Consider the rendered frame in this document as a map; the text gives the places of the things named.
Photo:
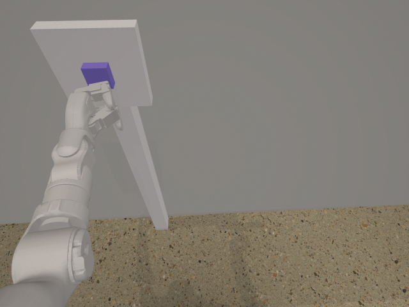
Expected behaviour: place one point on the panel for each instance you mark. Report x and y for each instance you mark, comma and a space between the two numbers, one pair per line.
66, 45

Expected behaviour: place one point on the left robot hand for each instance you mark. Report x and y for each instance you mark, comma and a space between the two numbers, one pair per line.
81, 113

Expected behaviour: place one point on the left robot forearm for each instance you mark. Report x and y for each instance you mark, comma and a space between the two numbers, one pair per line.
66, 198

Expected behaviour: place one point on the button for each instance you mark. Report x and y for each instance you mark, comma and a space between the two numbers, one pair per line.
97, 72

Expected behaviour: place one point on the robot left upper arm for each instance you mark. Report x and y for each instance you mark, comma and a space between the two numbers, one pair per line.
48, 267

